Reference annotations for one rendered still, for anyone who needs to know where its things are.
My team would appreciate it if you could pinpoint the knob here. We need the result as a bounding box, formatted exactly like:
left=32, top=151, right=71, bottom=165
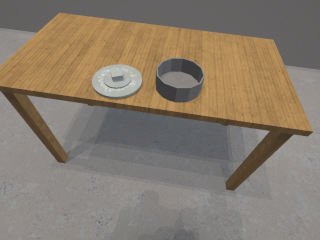
left=110, top=69, right=123, bottom=81

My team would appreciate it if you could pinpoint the table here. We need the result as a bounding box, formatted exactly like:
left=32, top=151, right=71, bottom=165
left=0, top=13, right=313, bottom=191

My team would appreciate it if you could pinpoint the lid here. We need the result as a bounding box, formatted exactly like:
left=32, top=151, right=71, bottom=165
left=92, top=64, right=143, bottom=99

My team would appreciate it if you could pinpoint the pot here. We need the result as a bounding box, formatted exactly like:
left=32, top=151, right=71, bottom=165
left=155, top=58, right=205, bottom=103

